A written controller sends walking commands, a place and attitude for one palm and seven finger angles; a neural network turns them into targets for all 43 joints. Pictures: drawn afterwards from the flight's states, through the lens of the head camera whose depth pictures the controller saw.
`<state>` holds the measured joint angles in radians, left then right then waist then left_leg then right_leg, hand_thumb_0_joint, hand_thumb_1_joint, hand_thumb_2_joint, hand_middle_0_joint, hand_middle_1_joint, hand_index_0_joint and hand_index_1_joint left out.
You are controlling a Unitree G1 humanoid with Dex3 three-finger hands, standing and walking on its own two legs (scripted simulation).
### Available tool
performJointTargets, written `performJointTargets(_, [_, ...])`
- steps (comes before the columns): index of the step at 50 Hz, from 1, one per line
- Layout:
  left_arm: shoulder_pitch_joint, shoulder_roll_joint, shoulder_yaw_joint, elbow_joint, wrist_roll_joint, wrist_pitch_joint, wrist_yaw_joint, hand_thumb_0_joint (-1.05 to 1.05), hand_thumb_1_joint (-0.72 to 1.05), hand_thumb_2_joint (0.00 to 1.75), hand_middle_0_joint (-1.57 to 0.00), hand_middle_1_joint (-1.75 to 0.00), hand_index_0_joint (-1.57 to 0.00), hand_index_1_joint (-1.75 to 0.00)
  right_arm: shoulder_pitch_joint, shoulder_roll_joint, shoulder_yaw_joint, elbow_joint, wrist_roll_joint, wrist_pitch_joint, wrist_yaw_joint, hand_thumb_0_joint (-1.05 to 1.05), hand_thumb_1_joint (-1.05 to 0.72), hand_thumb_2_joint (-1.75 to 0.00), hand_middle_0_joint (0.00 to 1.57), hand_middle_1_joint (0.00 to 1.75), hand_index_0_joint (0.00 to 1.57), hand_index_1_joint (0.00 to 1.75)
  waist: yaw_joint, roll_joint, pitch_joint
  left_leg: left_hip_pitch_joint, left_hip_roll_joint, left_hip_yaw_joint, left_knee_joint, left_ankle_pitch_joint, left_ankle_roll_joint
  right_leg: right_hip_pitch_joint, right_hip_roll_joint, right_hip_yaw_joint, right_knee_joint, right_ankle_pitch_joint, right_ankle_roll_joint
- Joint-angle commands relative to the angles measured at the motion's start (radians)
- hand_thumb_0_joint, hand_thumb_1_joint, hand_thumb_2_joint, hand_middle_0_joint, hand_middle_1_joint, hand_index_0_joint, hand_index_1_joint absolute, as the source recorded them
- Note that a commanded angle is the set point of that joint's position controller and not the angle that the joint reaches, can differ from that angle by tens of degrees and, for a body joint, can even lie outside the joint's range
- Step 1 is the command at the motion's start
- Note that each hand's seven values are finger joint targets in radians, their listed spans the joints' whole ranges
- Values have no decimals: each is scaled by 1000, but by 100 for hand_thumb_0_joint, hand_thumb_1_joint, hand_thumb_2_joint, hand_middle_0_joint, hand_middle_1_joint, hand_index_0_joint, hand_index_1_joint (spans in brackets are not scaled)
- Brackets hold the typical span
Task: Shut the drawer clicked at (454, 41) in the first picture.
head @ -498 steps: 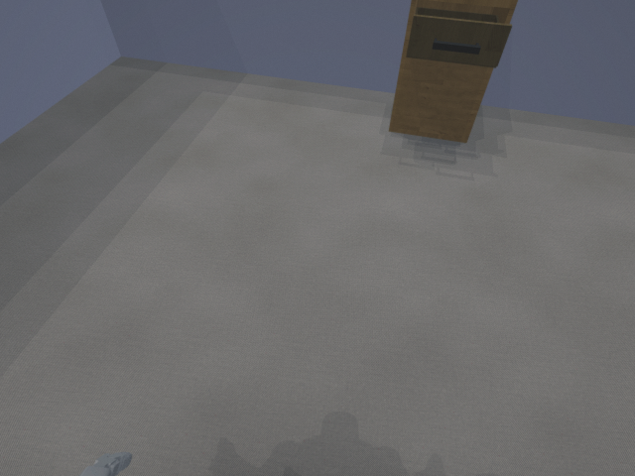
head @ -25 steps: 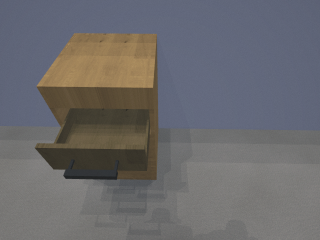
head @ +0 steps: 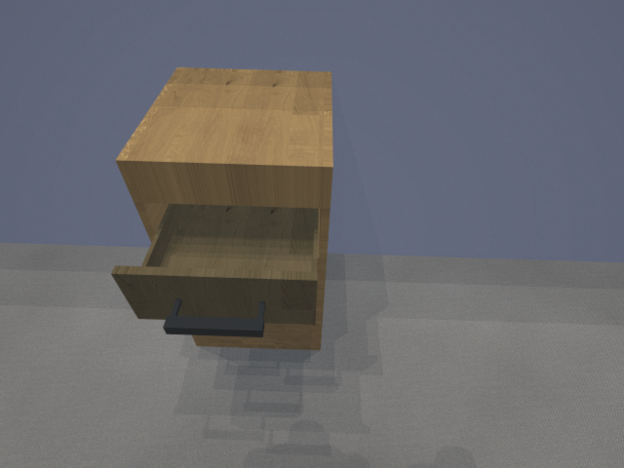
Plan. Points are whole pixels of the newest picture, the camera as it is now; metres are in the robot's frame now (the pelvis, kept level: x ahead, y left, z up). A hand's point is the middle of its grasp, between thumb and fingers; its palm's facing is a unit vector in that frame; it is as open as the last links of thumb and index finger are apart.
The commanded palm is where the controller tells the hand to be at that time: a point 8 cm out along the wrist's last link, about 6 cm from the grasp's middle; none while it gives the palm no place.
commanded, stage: come to a stop and stand still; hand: left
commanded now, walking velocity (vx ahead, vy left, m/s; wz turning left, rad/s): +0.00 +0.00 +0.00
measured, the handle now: (217, 315) +0.43 +0.21 -0.18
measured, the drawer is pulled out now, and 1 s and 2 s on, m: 0.19 0.19 0.19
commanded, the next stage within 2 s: look again from close up in 0.84 s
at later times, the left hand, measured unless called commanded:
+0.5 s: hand out of the picture +0.01 +0.14 -0.18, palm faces +0.02 -0.99 -0.12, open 7.4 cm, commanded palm none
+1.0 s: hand out of the picture +0.03 +0.15 -0.17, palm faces +0.02 -0.99 -0.16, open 7.4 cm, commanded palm none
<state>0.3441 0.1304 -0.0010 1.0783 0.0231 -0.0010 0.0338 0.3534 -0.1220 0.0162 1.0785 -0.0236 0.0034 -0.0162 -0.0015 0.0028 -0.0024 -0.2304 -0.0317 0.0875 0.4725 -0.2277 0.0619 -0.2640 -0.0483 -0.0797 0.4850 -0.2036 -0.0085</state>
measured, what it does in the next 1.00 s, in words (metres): stands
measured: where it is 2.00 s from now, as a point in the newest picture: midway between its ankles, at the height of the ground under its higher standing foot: outside the picture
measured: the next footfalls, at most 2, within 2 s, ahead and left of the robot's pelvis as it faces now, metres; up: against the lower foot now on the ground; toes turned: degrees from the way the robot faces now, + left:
none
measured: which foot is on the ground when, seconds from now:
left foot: down 0.00-1.00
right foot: down 0.00-1.00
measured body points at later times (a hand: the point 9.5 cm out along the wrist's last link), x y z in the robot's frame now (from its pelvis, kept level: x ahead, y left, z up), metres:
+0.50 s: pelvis +0.04 +0.00 +0.00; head +0.05 +0.01 +0.45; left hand +0.01 +0.19 -0.16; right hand +0.02 -0.21 -0.16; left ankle +0.02 +0.08 -0.74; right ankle +0.04 -0.12 -0.74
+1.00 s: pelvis +0.04 +0.00 +0.00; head +0.04 +0.00 +0.45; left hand +0.03 +0.20 -0.16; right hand +0.02 -0.20 -0.16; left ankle +0.02 +0.08 -0.74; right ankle +0.04 -0.12 -0.74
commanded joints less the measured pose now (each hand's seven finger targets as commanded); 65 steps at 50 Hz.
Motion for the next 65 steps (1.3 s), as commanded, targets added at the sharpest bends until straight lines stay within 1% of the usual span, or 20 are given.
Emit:
performJointTargets(1, [86,51,7,-17,2,-15,0,0,90,90,-20,-30,-20,-30,23,-129,-28,-46,4,-15,-3,0,-90,-90,20,30,20,30,16,9,134,-192,154,-217,-249,-343,6,31,-27,72,-54,-146,-25])
performJointTargets(3, [86,48,6,-16,1,-17,2,0,90,90,-20,-30,-20,-30,34,-124,-27,-38,5,-17,-3,0,-90,-90,20,30,20,30,12,-2,127,-169,153,-219,-244,-311,5,22,-30,78,-58,-127,-25])
performJointTargets(6, [95,45,3,-9,-1,-24,3,0,90,90,-20,-30,-20,-30,39,-112,-23,-26,7,-21,-3,0,-90,-90,20,30,20,30,6,-16,112,-125,140,-195,-212,-236,2,13,-43,100,-79,-103,-29])
performJointTargets(7, [91,49,3,-7,-2,-24,4,0,90,90,-20,-30,-20,-30,45,-106,-22,-20,8,-22,-3,0,-90,-90,20,30,20,30,3,-1,106,-111,142,-195,-217,-226,2,11,-42,100,-81,-97,-30])
performJointTargets(8, [94,44,3,-4,-3,-25,4,0,90,90,-20,-30,-20,-30,45,-108,-20,-16,8,-24,-4,0,-90,-90,20,30,20,30,3,-9,103,-99,143,-193,-213,-205,1,11,-43,97,-76,-75,-29])
performJointTargets(9, [98,41,1,-1,-3,-27,5,0,90,90,-20,-30,-20,-30,43,-105,-18,-14,10,-27,-4,0,-90,-90,20,30,20,30,4,-3,98,-91,141,-187,-205,-172,1,19,-48,99,-79,-46,-29])
performJointTargets(10, [102,41,-1,2,-4,-30,6,0,90,90,-20,-30,-20,-30,43,-99,-16,-9,11,-30,-4,0,-90,-90,20,30,20,30,3,-17,87,-72,137,-174,-189,-123,1,28,-53,102,-82,-15,-29])
performJointTargets(14, [101,42,-4,15,-7,-33,8,0,90,90,-20,-30,-20,-30,44,-91,-10,8,14,-35,-7,0,-90,-90,20,30,20,30,-1,-17,73,-26,129,-142,-153,-7,-5,35,-62,109,-88,35,-28])
performJointTargets(20, [104,41,-6,26,-9,-35,12,0,90,90,-20,-30,-20,-30,38,-85,-5,27,16,-40,-12,0,-90,-90,20,30,20,30,0,-15,48,21,128,-125,-119,142,-6,71,-69,107,-83,131,-26])
performJointTargets(23, [93,43,-4,26,-9,-31,14,0,90,90,-20,-30,-20,-30,35,-87,-4,35,16,-40,-15,0,-90,-90,20,30,20,30,1,12,63,25,134,-122,-119,182,-8,75,-64,97,-78,136,-23])
performJointTargets(25, [93,43,-4,27,-10,-31,14,0,90,90,-20,-30,-20,-30,37,-85,-3,39,15,-41,-16,0,-90,-90,20,30,20,30,4,10,54,34,133,-123,-117,199,-8,87,-66,96,-78,146,-25])
performJointTargets(31, [87,45,-3,30,-11,-28,15,0,90,90,-20,-30,-20,-30,40,-86,-2,43,15,-39,-18,0,-90,-90,20,30,20,30,3,7,71,42,135,-122,-126,214,-9,96,-65,93,-86,151,-23])
performJointTargets(33, [87,44,-3,26,-11,-28,16,0,90,90,-20,-30,-20,-30,41,-87,-2,48,14,-41,-19,0,-90,-90,20,30,20,30,5,9,63,59,138,-119,-120,265,-8,102,-66,91,-82,180,-25])
performJointTargets(36, [85,48,-3,24,-12,-28,15,0,90,90,-20,-30,-20,-30,42,-88,-1,49,15,-39,-18,0,-90,-90,20,30,20,30,5,-17,73,53,136,-122,-128,227,-9,103,-67,95,-91,164,-24])
performJointTargets(44, [83,54,-2,19,-11,-27,17,0,90,90,-20,-30,-20,-30,48,-87,-1,56,15,-38,-16,0,-90,-90,20,30,20,30,4,-7,77,64,138,-122,-144,223,-11,104,-66,93,-100,148,-25])
performJointTargets(49, [90,52,-3,21,-10,-25,16,0,90,90,-20,-30,-20,-30,49,-84,0,56,16,-36,-14,0,-90,-90,20,30,20,30,5,-6,104,49,137,-125,-164,151,-12,88,-65,94,-117,102,-24])
performJointTargets(56, [100,46,-3,22,-8,-26,15,0,90,90,-20,-30,-20,-30,57,-80,-1,55,16,-35,-13,0,-90,-90,20,30,20,30,4,0,109,38,135,-126,-182,91,-13,79,-63,97,-127,73,-25])
performJointTargets(60, [107,43,-4,23,-8,-28,15,0,90,90,-20,-30,-20,-30,62,-76,-2,54,16,-35,-12,0,-90,-90,20,30,20,30,3,-16,111,33,133,-126,-181,72,-13,73,-64,100,-131,68,-28])
performJointTargets(62, [110,45,-5,25,-8,-26,14,0,90,90,-20,-30,-20,-30,63,-77,-2,56,17,-33,-12,0,-90,-90,20,30,20,30,2,6,117,32,134,-129,-188,48,-14,64,-57,101,-136,47,-28])
performJointTargets(65, [116,39,-5,27,-7,-27,14,0,90,90,-20,-30,-20,-30,64,-74,-3,55,16,-32,-11,0,-90,-90,20,30,20,30,3,6,124,21,134,-129,-197,11,-15,56,-59,102,-135,39,-29])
